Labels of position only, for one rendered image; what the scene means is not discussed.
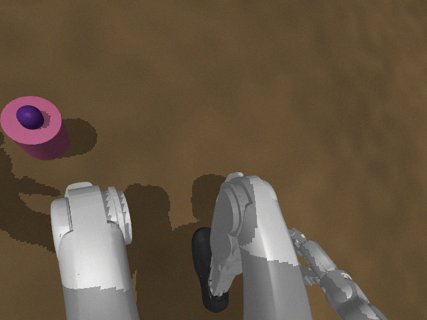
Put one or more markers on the right robot foot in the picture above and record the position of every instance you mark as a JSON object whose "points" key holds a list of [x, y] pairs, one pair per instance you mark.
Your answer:
{"points": [[201, 252]]}

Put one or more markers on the right robot arm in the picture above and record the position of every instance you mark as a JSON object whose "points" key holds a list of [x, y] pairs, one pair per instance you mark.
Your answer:
{"points": [[346, 298]]}

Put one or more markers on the bottle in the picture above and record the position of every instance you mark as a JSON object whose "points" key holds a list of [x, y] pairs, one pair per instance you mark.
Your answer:
{"points": [[35, 124]]}

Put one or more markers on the right robot hand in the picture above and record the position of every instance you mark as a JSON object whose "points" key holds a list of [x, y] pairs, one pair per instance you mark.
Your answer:
{"points": [[316, 257]]}

